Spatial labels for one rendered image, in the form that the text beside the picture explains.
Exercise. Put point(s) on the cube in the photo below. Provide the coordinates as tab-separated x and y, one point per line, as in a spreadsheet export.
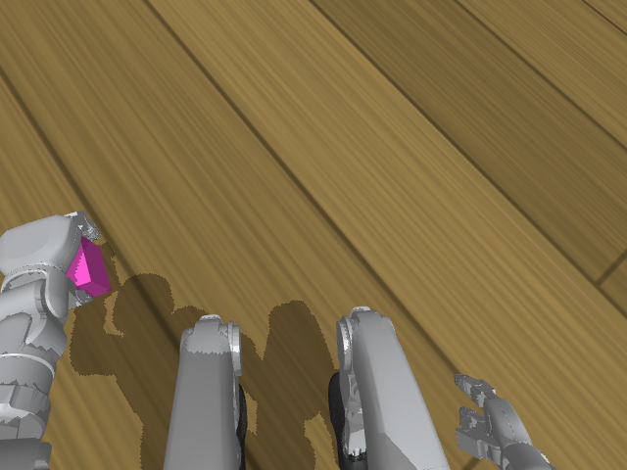
88	271

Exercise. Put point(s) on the right robot hand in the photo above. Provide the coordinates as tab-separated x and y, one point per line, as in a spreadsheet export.
485	436

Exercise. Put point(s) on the right robot foot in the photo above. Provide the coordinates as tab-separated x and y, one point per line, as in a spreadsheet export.
337	418

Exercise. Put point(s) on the left robot hand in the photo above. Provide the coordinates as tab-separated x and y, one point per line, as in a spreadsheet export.
51	241

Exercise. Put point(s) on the left robot arm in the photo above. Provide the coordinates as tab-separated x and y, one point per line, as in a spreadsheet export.
34	303

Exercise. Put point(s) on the right robot arm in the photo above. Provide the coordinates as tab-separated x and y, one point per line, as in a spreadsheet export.
524	457

